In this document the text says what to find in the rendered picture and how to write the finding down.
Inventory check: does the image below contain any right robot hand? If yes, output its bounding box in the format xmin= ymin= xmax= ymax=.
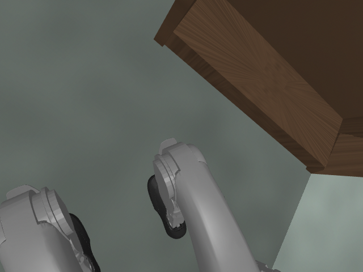
xmin=255 ymin=260 xmax=281 ymax=272

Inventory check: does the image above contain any left robot foot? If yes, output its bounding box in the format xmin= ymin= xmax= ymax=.
xmin=69 ymin=213 xmax=101 ymax=272

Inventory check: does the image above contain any right robot foot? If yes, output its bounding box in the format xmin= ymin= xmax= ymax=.
xmin=147 ymin=175 xmax=187 ymax=239

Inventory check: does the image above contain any bookshelf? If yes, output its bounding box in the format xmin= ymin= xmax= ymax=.
xmin=154 ymin=0 xmax=363 ymax=177

